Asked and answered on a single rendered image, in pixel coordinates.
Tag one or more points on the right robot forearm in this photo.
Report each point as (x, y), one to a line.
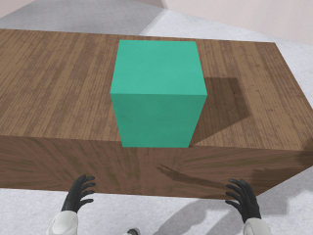
(256, 226)

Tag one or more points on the right robot hand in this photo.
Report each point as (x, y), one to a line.
(247, 207)

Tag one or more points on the left robot forearm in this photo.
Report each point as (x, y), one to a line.
(64, 223)

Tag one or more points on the pedestal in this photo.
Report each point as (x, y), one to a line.
(57, 120)

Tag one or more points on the left robot hand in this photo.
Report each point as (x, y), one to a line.
(72, 202)

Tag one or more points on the carton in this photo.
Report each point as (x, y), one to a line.
(158, 92)

